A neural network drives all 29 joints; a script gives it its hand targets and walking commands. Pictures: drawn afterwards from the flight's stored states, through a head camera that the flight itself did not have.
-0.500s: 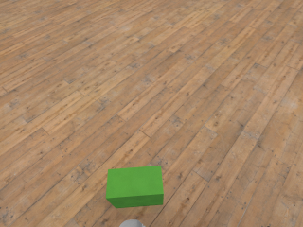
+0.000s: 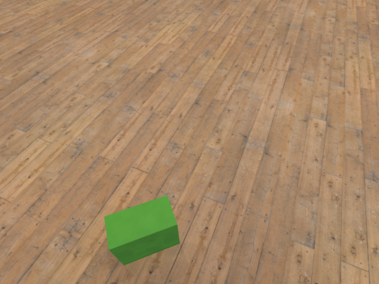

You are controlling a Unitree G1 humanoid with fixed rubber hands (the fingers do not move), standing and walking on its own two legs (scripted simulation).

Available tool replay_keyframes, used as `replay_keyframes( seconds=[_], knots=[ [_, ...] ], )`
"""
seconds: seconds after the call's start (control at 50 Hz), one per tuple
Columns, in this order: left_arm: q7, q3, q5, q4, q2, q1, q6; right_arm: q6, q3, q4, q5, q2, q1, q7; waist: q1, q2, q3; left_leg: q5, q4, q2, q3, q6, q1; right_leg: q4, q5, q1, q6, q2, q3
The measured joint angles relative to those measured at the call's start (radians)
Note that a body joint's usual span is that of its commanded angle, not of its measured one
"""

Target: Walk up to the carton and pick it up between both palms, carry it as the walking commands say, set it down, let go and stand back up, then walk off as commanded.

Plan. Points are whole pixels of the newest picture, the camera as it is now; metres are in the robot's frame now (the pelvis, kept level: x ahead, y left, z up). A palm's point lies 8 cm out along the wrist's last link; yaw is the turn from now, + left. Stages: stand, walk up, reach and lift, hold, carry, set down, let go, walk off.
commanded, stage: walk off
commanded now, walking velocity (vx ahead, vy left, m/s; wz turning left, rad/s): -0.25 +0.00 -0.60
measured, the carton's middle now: (145, 231) +0.43 +0.27 -0.64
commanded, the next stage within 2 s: none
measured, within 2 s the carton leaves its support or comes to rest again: neither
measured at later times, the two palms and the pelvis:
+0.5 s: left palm out of the picture +0.00 +0.25 -0.12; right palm out of the picture -0.12 -0.29 -0.12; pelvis -0.14 +0.00 +0.01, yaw -16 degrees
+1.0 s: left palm out of the picture -0.08 +0.31 -0.14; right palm out of the picture -0.33 -0.15 -0.10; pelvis -0.27 +0.11 +0.00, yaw -36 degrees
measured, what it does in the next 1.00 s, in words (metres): walks backwards, turning right: right foot, then left foot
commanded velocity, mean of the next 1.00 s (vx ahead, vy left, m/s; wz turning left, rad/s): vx -0.25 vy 0.00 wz -0.60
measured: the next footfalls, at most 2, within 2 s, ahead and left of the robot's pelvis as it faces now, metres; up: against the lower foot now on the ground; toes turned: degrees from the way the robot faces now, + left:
right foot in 0.08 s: -0.03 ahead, -0.14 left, +0.00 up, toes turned -6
left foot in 0.60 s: -0.13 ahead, +0.13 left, +0.00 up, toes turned -22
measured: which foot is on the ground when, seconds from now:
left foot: down 0.00-0.10, up 0.12-0.58, down 0.60-1.00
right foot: up 0.00-0.06, down 0.08-0.60, up 0.62-1.00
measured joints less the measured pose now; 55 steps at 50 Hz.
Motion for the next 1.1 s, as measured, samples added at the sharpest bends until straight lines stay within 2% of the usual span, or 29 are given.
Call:
replay_keyframes(
  seconds=[0.04,0.08,0.1,0.14,0.18,0.24,0.3,0.38,0.48,0.54,0.58,0.6,0.62,0.66,0.68,0.7,0.74,0.8,0.88,0.94,1.02,1.1],
  knots=[
    [-0.001,-0.004,-0.008,0.004,-0.012,0.011,-0.005,0.005,-0.007,-0.001,-0.001,-0.012,-0.003,0.005,-0.002,0.013,0.006,0.009,0.012,0.015,0.031,-0.006,-0.009,-0.13,-0.019,0.064,-0.013,-0.003,-0.016],
    [-0.005,-0.005,-0.007,0.002,-0.018,0.02,-0.013,0.008,-0.018,0.001,0.0,-0.028,0.004,0.011,-0.001,0.023,0.007,0.013,0.042,0.029,0.057,-0.018,-0.03,-0.283,0.082,0.124,-0.043,-0.002,-0.027],
    [-0.006,-0.005,-0.002,0.006,-0.033,0.018,-0.017,0.011,-0.027,0.006,0.004,-0.045,0.009,0.014,-0.005,0.054,0.017,0.009,0.066,0.051,0.051,-0.026,-0.04,-0.306,0.138,0.131,-0.075,0.018,-0.033],
    [-0.006,-0.012,0.01,0.0,-0.053,0.03,-0.028,0.03,-0.04,0.018,0.005,-0.059,0.028,0.013,-0.008,0.066,0.012,-0.186,0.2,0.024,-0.019,-0.056,-0.101,-0.298,0.16,0.108,-0.109,0.021,-0.023],
    [0.003,-0.013,0.022,-0.007,-0.066,0.052,-0.042,0.047,-0.044,0.021,0.005,-0.061,0.031,0.017,0.015,0.044,0.004,-0.271,0.377,-0.022,-0.085,-0.062,-0.158,-0.318,0.184,0.082,-0.12,0.012,0.026],
    [0.018,-0.017,0.021,-0.008,-0.076,0.07,-0.037,0.048,-0.05,0.012,0.009,-0.059,0.021,0.031,0.005,0.025,-0.001,-0.235,0.563,-0.06,-0.158,-0.076,-0.213,-0.39,0.258,0.059,-0.118,0.015,0.076],
    [0.016,-0.012,0.01,-0.015,-0.062,0.053,-0.031,0.038,-0.054,0.007,0.007,-0.053,0.033,0.031,-0.004,0.005,-0.012,-0.19,0.629,-0.077,-0.191,-0.089,-0.207,-0.434,0.312,0.027,-0.121,0.018,0.101],
    [0.023,-0.012,0.007,-0.033,-0.055,0.027,-0.052,0.028,-0.058,0.009,0.011,-0.058,0.033,0.022,-0.005,0.008,-0.025,-0.207,0.584,-0.093,-0.228,-0.104,-0.141,-0.458,0.363,-0.021,-0.119,0.041,0.126],
    [0.029,-0.008,0.017,-0.051,-0.036,-0.012,-0.052,0.012,-0.043,-0.015,0.037,-0.031,-0.005,0.004,0.011,-0.016,-0.006,-0.315,0.332,-0.135,-0.234,-0.131,-0.028,-0.507,0.45,-0.072,-0.1,0.06,0.179],
    [0.026,-0.005,0.011,-0.053,-0.018,-0.027,-0.046,0.003,-0.035,-0.023,0.048,-0.016,-0.035,0.002,0.017,-0.036,0.006,-0.317,0.212,-0.163,-0.236,-0.123,0.024,-0.544,0.512,-0.096,-0.077,0.072,0.216],
    [0.02,0.001,0.007,-0.054,-0.011,-0.033,-0.033,-0.001,-0.032,-0.028,0.056,-0.015,-0.033,0.001,0.016,-0.039,0.0,-0.277,0.099,-0.169,-0.238,-0.104,0.071,-0.555,0.543,-0.115,-0.056,0.083,0.23],
    [0.021,0.004,0.006,-0.054,-0.01,-0.034,-0.027,-0.002,-0.031,-0.028,0.057,-0.016,-0.026,-0.001,0.011,-0.037,-0.006,-0.233,0.02,-0.165,-0.238,-0.078,0.098,-0.54,0.534,-0.132,-0.043,0.092,0.233],
    [0.02,0.007,0.004,-0.049,-0.007,-0.035,-0.022,0.0,-0.031,-0.021,0.055,-0.008,-0.022,-0.004,0.012,-0.05,-0.001,-0.186,0.006,-0.169,-0.223,-0.041,0.104,-0.47,0.429,-0.157,-0.033,0.099,0.235],
    [0.021,0.008,0.016,-0.042,-0.014,-0.01,-0.019,0.015,-0.024,-0.012,0.029,-0.002,0.0,-0.007,0.015,-0.038,-0.02,-0.146,-0.005,-0.139,-0.192,0.003,0.111,-0.182,0.185,-0.241,-0.029,0.141,0.181],
    [0.021,0.008,0.024,-0.039,-0.018,0.005,-0.018,0.02,-0.024,-0.011,0.017,-0.002,0.015,-0.006,0.008,-0.022,-0.036,-0.133,-0.018,-0.117,-0.186,0.011,0.114,-0.029,0.124,-0.278,-0.035,0.157,0.15],
    [0.018,0.008,0.028,-0.037,-0.017,0.014,-0.018,0.023,-0.025,-0.013,0.011,0.0,0.03,-0.006,0.002,-0.011,-0.047,-0.119,-0.034,-0.099,-0.183,0.013,0.116,0.103,0.102,-0.302,-0.039,0.162,0.127],
    [0.007,0.017,0.027,-0.039,-0.006,0.025,-0.02,0.027,-0.018,-0.017,0.008,0.007,0.042,-0.006,0.009,-0.015,-0.055,-0.093,-0.057,-0.08,-0.164,0.011,0.116,0.294,0.11,-0.314,-0.043,0.151,0.11],
    [0.0,0.027,0.021,-0.035,0.011,0.054,-0.014,0.019,-0.009,-0.037,0.011,0.016,0.023,0.001,0.025,-0.033,-0.053,-0.076,-0.054,-0.061,-0.109,0.013,0.097,0.402,0.142,-0.267,-0.027,0.113,0.115],
    [-0.008,0.029,0.009,-0.022,0.014,0.065,0.005,-0.007,-0.001,-0.064,0.013,0.03,-0.007,0.002,0.013,-0.04,-0.04,-0.057,-0.031,-0.047,-0.065,0.025,0.051,0.27,0.115,-0.138,0.014,0.056,0.096],
    [-0.011,0.02,-0.001,-0.021,0.0,0.055,0.007,-0.026,0.001,-0.062,0.007,0.031,-0.019,0.003,0.019,-0.025,-0.019,-0.038,-0.025,-0.027,-0.02,0.025,0.035,0.114,0.042,-0.054,0.019,0.031,0.049],
    [-0.011,0.007,-0.003,-0.029,-0.018,0.027,0.008,-0.021,-0.003,-0.048,-0.003,0.025,-0.002,0.007,0.003,0.005,0.004,-0.011,-0.009,0.0,0.026,0.019,0.012,-0.034,-0.036,0.016,-0.005,0.018,-0.008],
    [-0.023,-0.003,-0.01,-0.051,-0.03,-0.001,-0.014,-0.001,-0.02,-0.024,-0.006,-0.003,0.02,0.016,-0.003,0.022,0.018,0.01,0.033,0.018,0.082,0.007,-0.029,-0.215,0.058,0.07,-0.047,0.001,-0.046]
  ],
)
